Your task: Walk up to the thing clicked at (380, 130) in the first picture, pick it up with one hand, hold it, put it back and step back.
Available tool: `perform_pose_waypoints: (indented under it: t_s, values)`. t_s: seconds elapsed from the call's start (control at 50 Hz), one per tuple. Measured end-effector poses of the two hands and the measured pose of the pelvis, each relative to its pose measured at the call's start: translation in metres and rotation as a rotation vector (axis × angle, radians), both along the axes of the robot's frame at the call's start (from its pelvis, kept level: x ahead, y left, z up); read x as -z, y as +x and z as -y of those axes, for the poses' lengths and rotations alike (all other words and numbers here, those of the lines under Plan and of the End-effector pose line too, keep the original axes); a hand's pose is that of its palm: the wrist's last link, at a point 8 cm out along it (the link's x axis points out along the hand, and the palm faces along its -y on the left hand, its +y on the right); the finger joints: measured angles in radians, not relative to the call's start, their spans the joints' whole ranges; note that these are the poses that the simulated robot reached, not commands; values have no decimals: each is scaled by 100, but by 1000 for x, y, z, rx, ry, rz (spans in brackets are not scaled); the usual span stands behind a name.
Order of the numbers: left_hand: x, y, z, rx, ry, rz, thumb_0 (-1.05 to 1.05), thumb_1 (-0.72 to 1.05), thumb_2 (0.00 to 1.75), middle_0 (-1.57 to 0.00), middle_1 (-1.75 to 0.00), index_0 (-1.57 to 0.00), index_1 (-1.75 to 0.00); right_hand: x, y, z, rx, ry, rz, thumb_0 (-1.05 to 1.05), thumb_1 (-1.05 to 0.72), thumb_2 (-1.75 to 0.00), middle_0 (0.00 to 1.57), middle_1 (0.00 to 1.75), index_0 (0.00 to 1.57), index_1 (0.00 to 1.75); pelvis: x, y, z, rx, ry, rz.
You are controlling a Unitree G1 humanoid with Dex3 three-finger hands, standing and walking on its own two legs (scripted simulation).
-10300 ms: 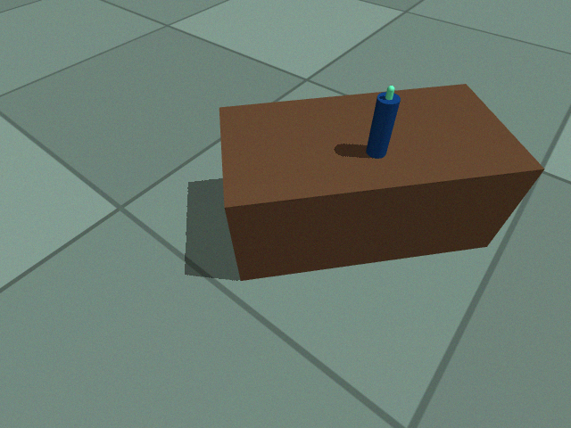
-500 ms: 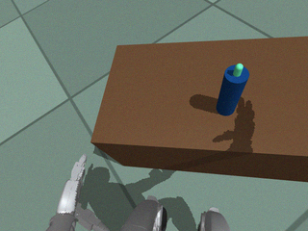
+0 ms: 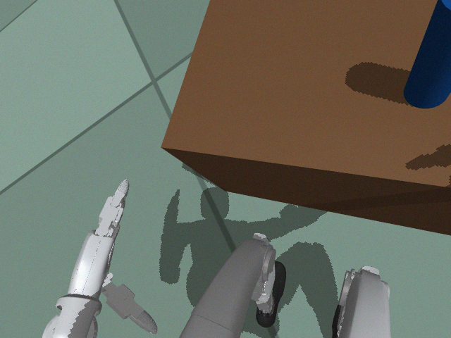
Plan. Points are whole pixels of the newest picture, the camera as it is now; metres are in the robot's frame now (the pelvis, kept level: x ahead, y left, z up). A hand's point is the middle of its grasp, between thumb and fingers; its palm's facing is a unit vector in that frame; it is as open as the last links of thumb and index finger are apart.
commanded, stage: close in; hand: right
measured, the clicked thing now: (450, 43) +0.60 -0.18 -0.01
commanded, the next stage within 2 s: rest palm in 0.38 s
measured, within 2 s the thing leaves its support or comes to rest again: neither
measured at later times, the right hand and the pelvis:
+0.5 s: hand out of the picture +0.52 -0.19 -0.04, palm faces +0.14 +0.99 +0.03, open 17.7 cm; pelvis -0.01 +0.01 -0.01, yaw -1 degrees
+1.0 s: hand (443, 83) +0.55 -0.18 -0.04, palm faces +0.15 +0.99 +0.00, open 15.1 cm; pelvis +0.00 +0.01 -0.02, yaw -1 degrees
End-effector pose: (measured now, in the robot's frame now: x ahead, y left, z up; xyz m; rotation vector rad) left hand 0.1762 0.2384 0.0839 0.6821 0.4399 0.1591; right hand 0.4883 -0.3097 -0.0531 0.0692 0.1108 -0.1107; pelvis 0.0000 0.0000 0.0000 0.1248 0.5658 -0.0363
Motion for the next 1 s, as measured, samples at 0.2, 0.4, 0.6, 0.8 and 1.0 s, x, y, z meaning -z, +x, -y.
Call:
perform_pose_waypoints:
  t_s: [0.2,0.4,0.6,0.8,1.0]
  values:
    - [-12,-22,-13,-49,85,-7,-1,-53,5,-6,-5,-6,-5,1,12,-33,-12,-38,56,-2,60,0,7,3,7,4,14,-5,-1,-1,5,-8]
    - [-9,-18,-14,-43,12,43,-1,-53,4,-6,-5,-6,-5,-16,13,-60,-1,-41,17,-2,60,0,6,4,6,4,11,-5,-1,-1,-18,14]
    - [-29,-13,-15,6,61,67,-1,-54,5,-6,-5,-6,-5,-3,8,-71,22,-43,19,-2,59,-2,6,5,6,6,11,-5,-9,5,-30,11]
    - [-16,-14,-20,-34,63,24,-1,-56,7,-6,-5,-5,-7,-5,25,-85,8,-54,44,-2,55,-2,25,13,25,14,15,-2,-8,1,-27,-5]
    - [-15,-10,-10,-17,35,25,-1,-54,6,-6,-5,-6,-6,-10,36,-78,40,-70,30,-2,51,-8,48,28,51,29,15,1,-5,2,-29,-17]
